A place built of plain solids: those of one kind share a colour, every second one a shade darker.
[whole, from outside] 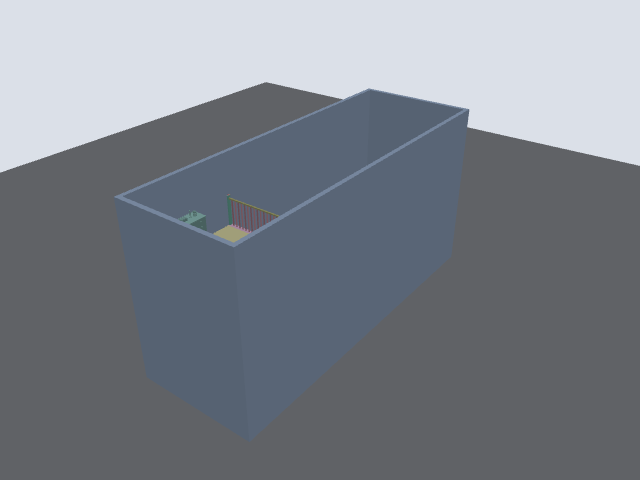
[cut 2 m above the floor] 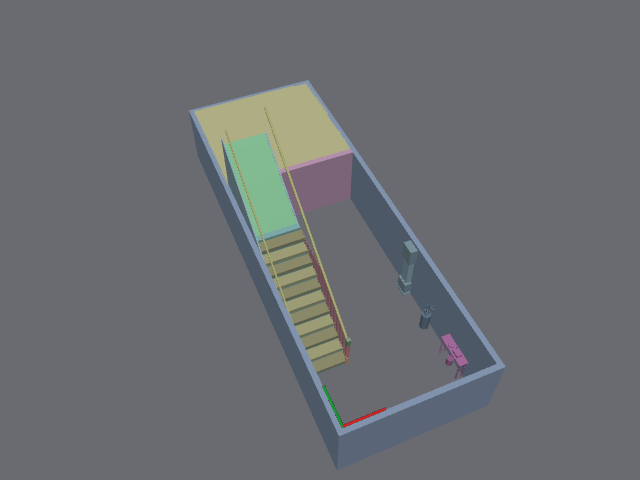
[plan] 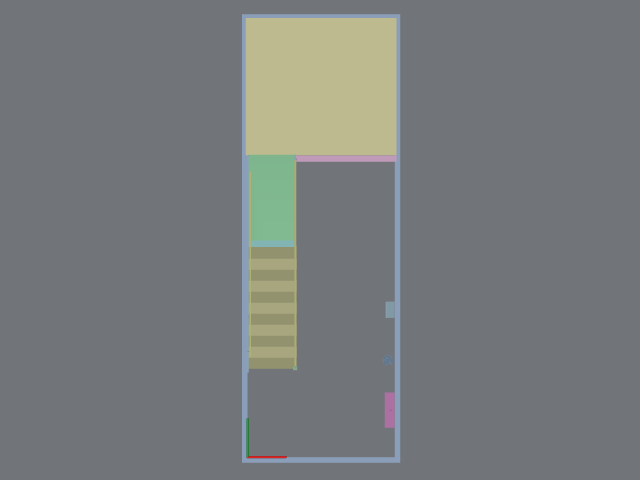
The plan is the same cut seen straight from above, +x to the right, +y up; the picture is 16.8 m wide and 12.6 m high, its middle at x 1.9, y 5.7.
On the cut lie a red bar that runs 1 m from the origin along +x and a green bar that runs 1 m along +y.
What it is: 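A villa's stair hall, a dwelling of no particular year; the hall below, the landing 3.62 m above it, and between them a joiner's timber flight of 20 risers of about 0.181 m on goings of about 0.289 m, 1.20 m clear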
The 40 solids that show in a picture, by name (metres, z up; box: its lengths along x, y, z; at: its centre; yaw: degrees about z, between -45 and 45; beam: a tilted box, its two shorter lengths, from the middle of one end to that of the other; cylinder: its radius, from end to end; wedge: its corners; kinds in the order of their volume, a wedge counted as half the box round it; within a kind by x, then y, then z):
{
 "upper_1": {"box": [3.96, 3.61, 3.67], "at": [1.93, 9.73, 1.78]},
 "wall_1": {"box": [0.15, 11.78, 6.06], "at": [-0.07, 5.74, 2.98]},
 "wall_2": {"box": [4.16, 0.15, 6.06], "at": [1.93, -0.07, 2.98]},
 "wall_3": {"box": [4.16, 0.15, 6.06], "at": [1.93, 11.55, 2.98]},
 "wall_4": {"box": [0.15, 11.78, 6.06], "at": [3.94, 5.74, 2.98]},
 "carriage_1": {"wedge": [[0.03, 2.37, -0.05], [0.03, 2.37, 0.0], [0.03, 7.94, -0.05], [0.03, 7.94, 3.49], [1.24, 2.37, -0.05], [1.24, 2.37, 0.0], [1.24, 7.94, -0.05], [1.24, 7.94, 3.49]]},
 "upper_edge_1": {"box": [2.63, 0.17, 3.67], "at": [2.6, 7.84, 1.78]},
 "rail_1": {"wedge": [[0.05, 2.63, 1.19], [0.05, 2.63, 1.24], [0.05, 7.5, 4.24], [0.05, 7.5, 4.3], [0.09, 2.63, 1.19], [0.09, 2.63, 1.24], [0.09, 7.5, 4.24], [0.09, 7.5, 4.3]]},
 "rail_2": {"wedge": [[1.22, 2.38, 1.03], [1.22, 2.38, 1.09], [1.22, 7.79, 4.42], [1.22, 7.79, 4.48], [1.28, 2.38, 1.03], [1.28, 2.38, 1.09], [1.28, 7.79, 4.42], [1.28, 7.79, 4.48]]},
 "rail_3": {"box": [2.53, 0.06, 0.045], "at": [2.56, 7.83, 4.53]},
 "string_1": {"wedge": [[0.0, 2.22, -0.05], [0.0, 2.22, 0.16], [0.0, 7.92, -0.05], [0.0, 7.92, 3.73], [0.03, 2.22, -0.05], [0.03, 2.22, 0.16], [0.03, 7.92, -0.05], [0.03, 7.92, 3.73]]},
 "string_2": {"wedge": [[1.23, 2.34, -0.05], [1.23, 2.34, 0.0], [1.23, 7.94, -0.05], [1.23, 7.94, 3.5], [1.27, 2.34, -0.05], [1.27, 2.34, 0.0], [1.27, 7.94, -0.05], [1.27, 7.94, 3.5]]},
 "chest_drawers_1": {"box": [0.47, 0.78, 0.91], "at": [3.62, 9.61, 4.18]},
 "chest_drawers_2": {"box": [0.49, 0.8, 0.024], "at": [3.62, 9.61, 4.65]},
 "tread_1": {"wedge": [[0.02, 2.32, 0.08], [0.02, 2.32, 0.18], [0.02, 2.66, 0.08], [0.02, 2.66, 0.18], [1.29, 2.32, 0.08], [1.29, 2.32, 0.18], [1.29, 2.66, 0.08], [1.29, 2.66, 0.18]]},
 "tread_2": {"wedge": [[0.02, 2.61, 0.26], [0.02, 2.61, 0.36], [0.02, 2.95, 0.26], [0.02, 2.95, 0.36], [1.29, 2.61, 0.26], [1.29, 2.61, 0.36], [1.29, 2.95, 0.26], [1.29, 2.95, 0.36]]},
 "tread_3": {"wedge": [[0.02, 2.9, 0.44], [0.02, 2.9, 0.54], [0.02, 3.24, 0.44], [0.02, 3.24, 0.54], [1.29, 2.9, 0.44], [1.29, 2.9, 0.54], [1.29, 3.24, 0.44], [1.29, 3.24, 0.54]]},
 "tread_4": {"wedge": [[0.02, 3.19, 0.62], [0.02, 3.19, 0.72], [0.02, 3.53, 0.62], [0.02, 3.53, 0.72], [1.29, 3.19, 0.62], [1.29, 3.19, 0.72], [1.29, 3.53, 0.62], [1.29, 3.53, 0.72]]},
 "tread_5": {"wedge": [[0.02, 3.47, 0.8], [0.02, 3.47, 0.9], [0.02, 3.81, 0.8], [0.02, 3.81, 0.9], [1.29, 3.47, 0.8], [1.29, 3.47, 0.9], [1.29, 3.81, 0.8], [1.29, 3.81, 0.9]]},
 "tread_6": {"wedge": [[0.02, 3.76, 0.98], [0.02, 3.76, 1.08], [0.02, 4.1, 0.99], [0.02, 4.1, 1.09], [1.29, 3.76, 0.98], [1.29, 3.76, 1.08], [1.29, 4.1, 0.98], [1.29, 4.1, 1.08]]},
 "tread_7": {"wedge": [[0.02, 4.05, 1.16], [0.02, 4.05, 1.26], [0.02, 4.39, 1.17], [0.02, 4.39, 1.27], [1.29, 4.05, 1.16], [1.29, 4.05, 1.26], [1.29, 4.39, 1.16], [1.29, 4.39, 1.26]]},
 "tread_8": {"wedge": [[0.02, 4.34, 1.34], [0.02, 4.34, 1.44], [0.02, 4.68, 1.35], [0.02, 4.68, 1.45], [1.29, 4.34, 1.34], [1.29, 4.34, 1.44], [1.29, 4.68, 1.34], [1.29, 4.68, 1.44]]},
 "tread_9": {"wedge": [[0.02, 4.63, 1.53], [0.02, 4.63, 1.63], [0.02, 4.97, 1.53], [0.02, 4.97, 1.63], [1.29, 4.63, 1.52], [1.29, 4.63, 1.62], [1.29, 4.97, 1.53], [1.29, 4.97, 1.63]]},
 "tread_10": {"wedge": [[0.02, 4.92, 1.71], [0.02, 4.92, 1.81], [0.02, 5.26, 1.71], [0.02, 5.26, 1.81], [1.29, 4.92, 1.7], [1.29, 4.92, 1.8], [1.29, 5.26, 1.71], [1.29, 5.26, 1.81]]},
 "tread_11": {"wedge": [[0.02, 5.21, 1.89], [0.02, 5.21, 1.99], [0.02, 5.55, 1.89], [0.02, 5.55, 1.99], [1.29, 5.21, 1.89], [1.29, 5.21, 1.99], [1.29, 5.55, 1.89], [1.29, 5.55, 1.99]]},
 "longcase_clock_1": {"box": [0.22, 0.39, 0.38], "at": [3.75, 3.87, 0.27]},
 "longcase_clock_2": {"box": [0.22, 0.41, 0.52], "at": [3.75, 3.87, 1.67]},
 "longcase_clock_3": {"box": [0.17, 0.29, 0.96], "at": [3.77, 3.87, 0.94]},
 "riser_1": {"wedge": [[0.02, 4.36, 1.24], [0.02, 4.36, 1.35], [0.02, 4.68, 1.33], [0.02, 4.68, 1.35], [1.27, 4.36, 1.23], [1.27, 4.36, 1.35], [1.27, 4.68, 1.32], [1.27, 4.68, 1.35]]},
 "riser_2": {"wedge": [[0.02, 4.65, 1.42], [0.02, 4.65, 1.53], [0.02, 4.97, 1.51], [0.02, 4.97, 1.54], [1.27, 4.65, 1.41], [1.27, 4.65, 1.53], [1.27, 4.97, 1.51], [1.27, 4.97, 1.53]]},
 "riser_3": {"wedge": [[0.02, 4.94, 1.6], [0.02, 4.94, 1.72], [0.02, 5.26, 1.69], [0.02, 5.26, 1.72], [1.27, 4.94, 1.6], [1.27, 4.94, 1.71], [1.27, 5.26, 1.69], [1.27, 5.26, 1.72]]},
 "riser_4": {"wedge": [[0.02, 5.23, 1.78], [0.02, 5.23, 1.9], [0.02, 5.55, 1.87], [0.02, 5.55, 1.9], [1.27, 5.23, 1.78], [1.27, 5.23, 1.89], [1.27, 5.55, 1.87], [1.27, 5.55, 1.9]]},
 "riser_5": {"wedge": [[0.02, 5.52, 1.96], [0.02, 5.52, 2.08], [0.02, 5.84, 2.05], [0.02, 5.84, 2.08], [1.27, 5.52, 1.96], [1.27, 5.52, 2.07], [1.27, 5.84, 2.05], [1.27, 5.84, 2.08]]},
 "stick_bin_1": {"cylinder": 0.12, "from": [3.68, 2.55, 0.02], "to": [3.68, 2.55, 0.58]},
 "hall_table_1": {"box": [0.17, 0.22, 0.07], "at": [3.73, 1.11, 0.8]},
 "hall_table_2": {"box": [0.26, 0.93, 0.022], "at": [3.73, 1.24, 0.75]},
 "hall_table_3": {"cylinder": 0.09, "from": [3.73, 1.28, 0.0], "to": [3.73, 1.28, 0.23]},
 "newel_1": {"box": [0.049, 0.1, 1.05], "at": [3.84, 7.83, 4.09]},
 "bal_1": {"box": [0.034, 0.034, 0.9], "at": [2.93, 7.83, 4.06]},
 "bal_2": {"box": [0.034, 0.034, 0.9], "at": [3.06, 7.83, 4.06]}
}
